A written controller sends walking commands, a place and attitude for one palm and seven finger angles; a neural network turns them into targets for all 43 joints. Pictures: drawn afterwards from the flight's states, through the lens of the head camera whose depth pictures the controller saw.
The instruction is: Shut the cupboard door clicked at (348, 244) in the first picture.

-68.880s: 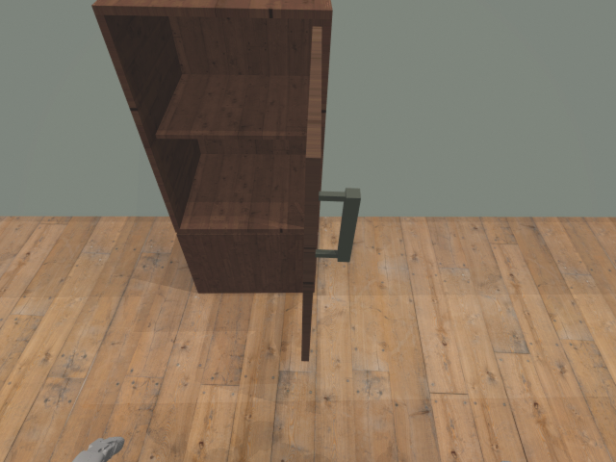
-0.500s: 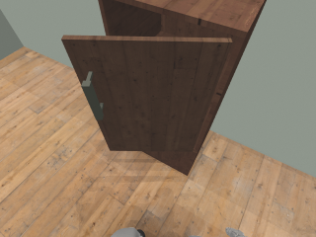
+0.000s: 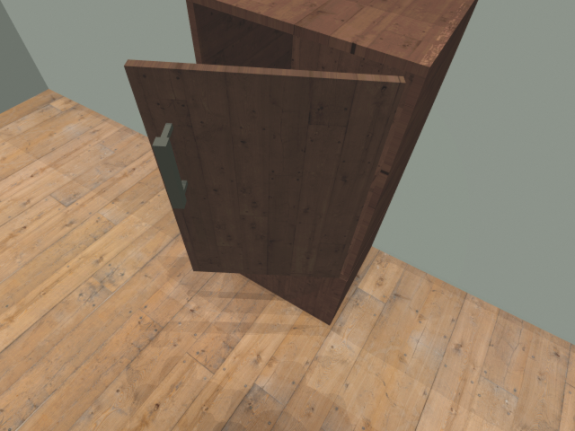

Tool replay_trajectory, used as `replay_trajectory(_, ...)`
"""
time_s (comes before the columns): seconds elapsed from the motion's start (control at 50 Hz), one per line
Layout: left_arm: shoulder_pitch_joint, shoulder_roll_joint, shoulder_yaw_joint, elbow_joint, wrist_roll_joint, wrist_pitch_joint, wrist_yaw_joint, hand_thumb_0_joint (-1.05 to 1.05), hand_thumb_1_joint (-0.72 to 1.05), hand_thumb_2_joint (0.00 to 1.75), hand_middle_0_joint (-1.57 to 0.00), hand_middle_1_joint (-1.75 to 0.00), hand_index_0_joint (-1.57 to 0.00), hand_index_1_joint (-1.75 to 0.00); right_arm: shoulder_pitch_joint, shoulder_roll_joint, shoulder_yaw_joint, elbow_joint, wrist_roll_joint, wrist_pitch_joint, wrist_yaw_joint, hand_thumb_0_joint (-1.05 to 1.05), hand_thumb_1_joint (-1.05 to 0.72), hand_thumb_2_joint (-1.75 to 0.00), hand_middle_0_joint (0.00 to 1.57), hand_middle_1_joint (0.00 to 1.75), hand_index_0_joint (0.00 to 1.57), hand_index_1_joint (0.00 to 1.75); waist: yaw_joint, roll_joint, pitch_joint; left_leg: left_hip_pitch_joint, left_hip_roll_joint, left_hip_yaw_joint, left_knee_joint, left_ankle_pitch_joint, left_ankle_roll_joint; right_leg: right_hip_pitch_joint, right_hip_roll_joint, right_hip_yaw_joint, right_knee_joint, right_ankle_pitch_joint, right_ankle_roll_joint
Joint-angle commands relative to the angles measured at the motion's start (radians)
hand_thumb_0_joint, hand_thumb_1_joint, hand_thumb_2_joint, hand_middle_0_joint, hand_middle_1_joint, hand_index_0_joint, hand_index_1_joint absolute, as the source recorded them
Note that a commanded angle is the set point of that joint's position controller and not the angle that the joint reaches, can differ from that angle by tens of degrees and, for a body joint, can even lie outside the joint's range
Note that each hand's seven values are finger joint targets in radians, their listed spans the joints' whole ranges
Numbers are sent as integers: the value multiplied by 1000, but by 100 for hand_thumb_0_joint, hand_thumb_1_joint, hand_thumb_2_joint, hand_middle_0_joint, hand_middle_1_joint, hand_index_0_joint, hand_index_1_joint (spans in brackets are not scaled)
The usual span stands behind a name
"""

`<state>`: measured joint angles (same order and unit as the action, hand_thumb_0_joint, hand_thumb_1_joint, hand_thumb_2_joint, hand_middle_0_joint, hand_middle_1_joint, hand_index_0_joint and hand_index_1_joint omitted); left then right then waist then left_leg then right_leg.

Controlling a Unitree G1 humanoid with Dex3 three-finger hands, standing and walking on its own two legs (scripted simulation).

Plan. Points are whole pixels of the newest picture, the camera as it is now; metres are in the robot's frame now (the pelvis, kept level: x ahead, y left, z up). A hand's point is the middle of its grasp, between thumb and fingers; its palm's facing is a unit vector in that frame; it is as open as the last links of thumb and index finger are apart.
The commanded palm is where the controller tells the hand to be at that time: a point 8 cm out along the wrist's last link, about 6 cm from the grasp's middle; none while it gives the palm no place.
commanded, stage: come to a stop and stand still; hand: left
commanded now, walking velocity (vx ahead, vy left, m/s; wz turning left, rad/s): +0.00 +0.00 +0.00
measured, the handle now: (174, 167) +0.51 +0.24 +0.04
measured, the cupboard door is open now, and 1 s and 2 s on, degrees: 29 29 29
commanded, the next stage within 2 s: look again from close up in 1.06 s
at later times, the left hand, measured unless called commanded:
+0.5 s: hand out of the picture +0.02 +0.18 -0.18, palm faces +0.00 -0.99 -0.16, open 7.3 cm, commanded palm none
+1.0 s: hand out of the picture +0.03 +0.17 -0.18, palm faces +0.01 -0.99 -0.17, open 7.3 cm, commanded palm none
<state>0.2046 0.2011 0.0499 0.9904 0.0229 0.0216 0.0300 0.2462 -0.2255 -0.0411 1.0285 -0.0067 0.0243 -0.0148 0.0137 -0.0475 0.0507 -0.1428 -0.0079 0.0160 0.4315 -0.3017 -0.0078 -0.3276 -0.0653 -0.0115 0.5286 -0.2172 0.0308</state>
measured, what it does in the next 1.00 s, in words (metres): stands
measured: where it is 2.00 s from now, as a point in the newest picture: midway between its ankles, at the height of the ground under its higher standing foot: outside the picture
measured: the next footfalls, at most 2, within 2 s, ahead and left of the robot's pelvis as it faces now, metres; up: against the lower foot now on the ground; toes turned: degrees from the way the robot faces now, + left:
none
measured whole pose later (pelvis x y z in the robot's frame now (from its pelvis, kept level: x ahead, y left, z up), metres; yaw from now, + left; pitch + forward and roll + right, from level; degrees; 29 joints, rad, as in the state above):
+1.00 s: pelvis +0.02 +0.00 +0.01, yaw -2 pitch -1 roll -1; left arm 0.26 0.16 0.02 1.14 0.01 0.01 0.04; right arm 0.31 -0.11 0.00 1.13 0.00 -0.01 -0.04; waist 0.00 -0.03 0.05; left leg -0.03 0.03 0.03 0.38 -0.33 -0.01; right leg -0.19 -0.02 0.00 0.41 -0.20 0.02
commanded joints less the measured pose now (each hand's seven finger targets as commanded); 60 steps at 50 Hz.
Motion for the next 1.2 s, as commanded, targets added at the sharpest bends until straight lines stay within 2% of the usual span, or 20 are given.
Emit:
replay_trajectory(0.0,18,64,1,-28,-3,1,-6,0,90,90,-20,-30,-20,-30,-12,-124,-7,-47,-14,-22,-17,0,-90,-90,20,30,20,30,32,113,-50,-81,210,-114,-131,269,81,128,8,-4,-19,-15,-24)
replay_trajectory(0.02,-4,72,-3,-10,0,5,-5,0,90,90,-20,-30,-20,-30,-14,-107,-1,-33,-11,-26,-16,0,-90,-90,20,30,20,30,22,177,-21,-92,172,-94,-139,285,63,143,4,-4,-34,25,-23)
replay_trajectory(0.04,-3,80,-6,2,-3,5,-6,0,90,90,-20,-30,-20,-30,-2,-96,6,-24,-9,-26,-19,0,-90,-90,20,30,20,30,18,174,-4,-90,151,-81,-131,316,48,155,6,12,-49,68,-31)
replay_trajectory(0.08,23,81,-11,29,-8,3,-6,0,90,90,-20,-30,-20,-30,14,-87,10,-12,-5,-25,-21,0,-90,-90,20,30,20,30,17,186,21,-96,135,-63,-143,245,34,169,1,26,-78,82,-36)
replay_trajectory(0.16,45,71,-19,65,-8,0,-6,0,90,90,-20,-30,-20,-30,51,-69,12,9,-1,-28,-23,0,-90,-90,20,30,20,30,11,94,66,-115,125,-64,-163,130,28,179,-7,38,-115,105,-31)
replay_trajectory(0.22,63,59,-24,83,-8,-6,-4,0,90,90,-20,-30,-20,-30,75,-57,12,26,0,-33,-23,0,-90,-90,20,30,20,30,5,37,57,-84,118,-56,-160,127,26,172,-16,46,-134,126,-31)
replay_trajectory(0.3,79,50,-25,98,-10,-14,-1,0,90,90,-20,-30,-20,-30,102,-42,15,46,2,-40,-25,0,-90,-90,20,30,20,30,-1,33,22,-32,114,-37,-143,213,23,185,-20,51,-136,179,-37)
replay_trajectory(0.36,94,48,-26,107,-13,-19,2,0,90,90,-20,-30,-20,-30,114,-33,18,56,2,-45,-29,0,-90,-90,20,30,20,30,-4,56,-14,0,110,-27,-119,302,18,205,-27,48,-125,249,-42)
replay_trajectory(0.42,99,41,-25,112,-13,-21,5,0,90,90,-20,-30,-20,-30,132,-25,17,67,3,-46,-33,0,-90,-90,20,30,20,30,-8,60,-21,15,113,-20,-108,352,15,213,-28,42,-117,285,-46)
replay_trajectory(0.5,108,29,-27,121,-12,-21,7,0,90,90,-20,-30,-20,-30,141,-9,18,77,3,-42,-36,0,-90,-90,20,30,20,30,-8,52,16,5,112,-17,-113,324,16,201,-23,44,-123,280,-49)
replay_trajectory(0.52,108,28,-28,123,-13,-20,7,0,90,90,-20,-30,-20,-30,145,-8,19,81,1,-43,-37,0,-90,-90,20,30,20,30,-8,73,25,0,112,-15,-113,332,15,199,-25,44,-119,284,-49)
replay_trajectory(0.68,113,27,-28,127,-15,-25,8,0,90,90,-20,-30,-20,-30,165,5,18,90,1,-41,-37,0,-90,-90,20,30,20,30,-12,50,9,0,110,-12,-112,278,14,218,-27,52,-132,303,-54)
replay_trajectory(0.86,111,28,-28,126,-15,-24,7,0,90,90,-20,-30,-20,-30,161,10,18,96,0,-38,-34,0,-90,-90,20,30,20,30,-9,51,43,-15,108,-11,-125,205,14,203,-27,56,-153,251,-53)
replay_trajectory(0.94,109,32,-28,124,-14,-27,7,0,90,90,-20,-30,-20,-30,162,10,16,95,0,-38,-32,0,-90,-90,20,30,20,30,-11,28,38,-15,107,-13,-125,188,14,208,-28,58,-161,250,-53)
replay_trajectory(1.02,106,31,-26,122,-15,-28,7,0,90,90,-20,-30,-20,-30,162,9,16,95,-1,-39,-32,0,-90,-90,20,30,20,30,-12,55,35,-16,107,-13,-129,192,13,216,-26,59,-164,251,-54)
replay_trajectory(1.1,108,30,-26,124,-14,-27,7,0,90,90,-20,-30,-20,-30,159,9,16,92,0,-40,-33,0,-90,-90,20,30,20,30,-9,49,39,-14,110,-16,-134,196,14,214,-22,52,-165,240,-54)
replay_trajectory(1.12,109,29,-28,124,-14,-26,6,0,90,90,-20,-30,-20,-30,158,7,16,92,0,-40,-33,0,-90,-90,20,30,20,30,-9,68,45,-18,110,-16,-133,188,13,208,-25,55,-168,226,-53)
replay_trajectory(1.14,181,74,-35,154,-7,-64,51,0,90,90,-20,-30,-20,-30,36,-40,17,23,6,-67,-21,0,-90,-90,20,30,20,30,19,154,-9,-58,128,37,70,419,-10,214,-92,74,-46,670,-52)
replay_trajectory(1.16,176,116,-18,116,-8,-68,42,0,90,90,-20,-30,-20,-30,127,4,14,-6,-1,-63,-21,0,-90,-90,20,30,20,30,-22,209,-103,-59,78,0,12,199,-6,265,-99,92,-5,569,-78)
replay_trajectory(1.18,147,87,-30,116,-11,-61,30,0,90,90,-20,-30,-20,-30,137,13,18,-2,-3,-69,-26,0,-90,-90,20,30,20,30,-18,254,-65,-64,92,-8,-36,256,6,223,-73,71,1,433,-79)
